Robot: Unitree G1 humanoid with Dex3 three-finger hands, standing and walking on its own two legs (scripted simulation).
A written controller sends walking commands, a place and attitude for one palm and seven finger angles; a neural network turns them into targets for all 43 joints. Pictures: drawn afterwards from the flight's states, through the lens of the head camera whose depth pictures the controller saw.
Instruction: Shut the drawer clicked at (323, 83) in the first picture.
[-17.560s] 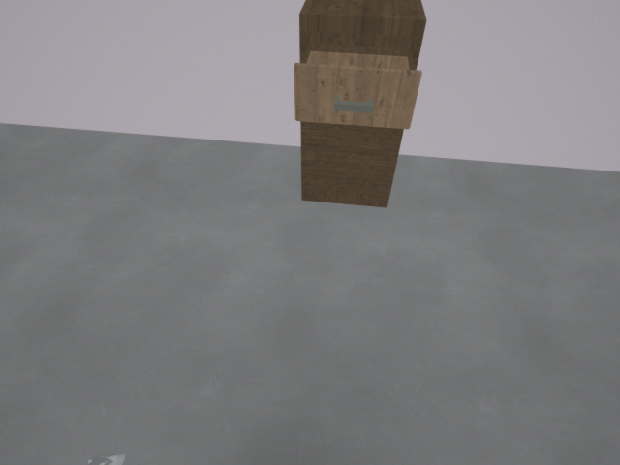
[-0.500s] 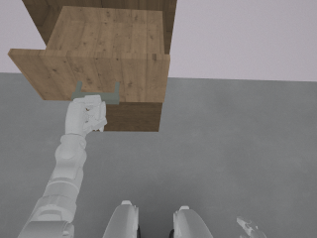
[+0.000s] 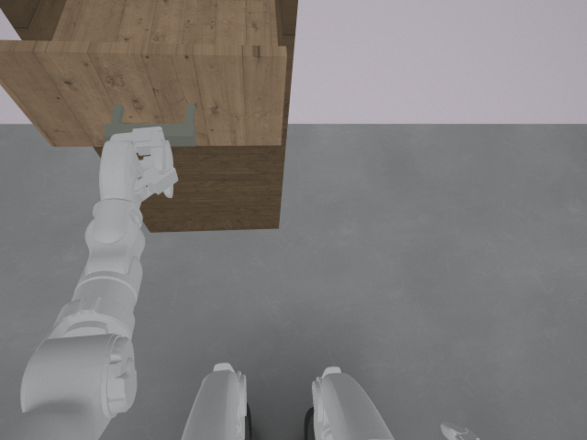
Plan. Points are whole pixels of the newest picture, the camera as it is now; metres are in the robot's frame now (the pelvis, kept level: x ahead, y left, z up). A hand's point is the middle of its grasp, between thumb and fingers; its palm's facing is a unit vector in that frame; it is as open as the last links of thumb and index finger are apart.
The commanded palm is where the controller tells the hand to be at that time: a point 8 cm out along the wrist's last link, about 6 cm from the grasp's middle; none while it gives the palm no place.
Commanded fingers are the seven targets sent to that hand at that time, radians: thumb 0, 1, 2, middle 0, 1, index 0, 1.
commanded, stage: push the drawer shut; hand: left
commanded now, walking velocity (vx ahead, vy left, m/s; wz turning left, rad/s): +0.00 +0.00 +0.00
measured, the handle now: (153, 123) +0.55 +0.18 +0.04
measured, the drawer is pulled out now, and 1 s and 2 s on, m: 0.13 0.02 0.00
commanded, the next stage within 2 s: pull the fist back off the drawer in 1.48 s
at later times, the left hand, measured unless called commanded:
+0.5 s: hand (172, 134) +0.53 +0.15 +0.04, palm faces +0.01 -1.00 -0.05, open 3.0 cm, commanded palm +0.52 +0.19 +0.05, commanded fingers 0.00 0.90 0.90 -1.40 -1.60 -1.40 -1.60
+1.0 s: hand (175, 106) +0.58 +0.15 +0.04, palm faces +0.02 -1.00 -0.04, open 3.2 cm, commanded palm +0.59 +0.18 +0.05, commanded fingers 0.00 0.90 0.90 -1.40 -1.60 -1.40 -1.60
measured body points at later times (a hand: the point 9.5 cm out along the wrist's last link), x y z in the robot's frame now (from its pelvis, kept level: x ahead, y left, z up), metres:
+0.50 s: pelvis +0.00 +0.00 -0.01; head +0.16 +0.02 +0.41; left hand +0.52 +0.21 +0.04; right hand +0.02 -0.27 -0.12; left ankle +0.05 +0.10 -0.62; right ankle +0.02 -0.11 -0.62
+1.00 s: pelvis +0.00 +0.01 -0.02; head +0.18 +0.04 +0.39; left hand +0.57 +0.21 +0.05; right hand -0.03 -0.25 -0.12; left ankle +0.05 +0.10 -0.62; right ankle +0.02 -0.11 -0.62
